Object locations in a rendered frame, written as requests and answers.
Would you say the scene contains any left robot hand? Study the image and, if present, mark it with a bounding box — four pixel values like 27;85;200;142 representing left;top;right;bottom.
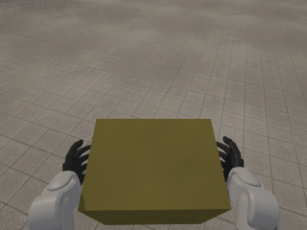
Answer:
62;139;91;186

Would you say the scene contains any robot right forearm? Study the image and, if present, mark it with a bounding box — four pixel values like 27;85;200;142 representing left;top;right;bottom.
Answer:
225;167;280;230

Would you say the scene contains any right robot hand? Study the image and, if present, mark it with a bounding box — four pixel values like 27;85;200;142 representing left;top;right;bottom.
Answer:
216;136;244;183

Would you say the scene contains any carton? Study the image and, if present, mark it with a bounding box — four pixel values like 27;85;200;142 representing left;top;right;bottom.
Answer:
78;119;232;225

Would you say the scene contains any robot left forearm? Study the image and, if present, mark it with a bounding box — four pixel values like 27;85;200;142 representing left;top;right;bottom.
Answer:
28;171;82;230

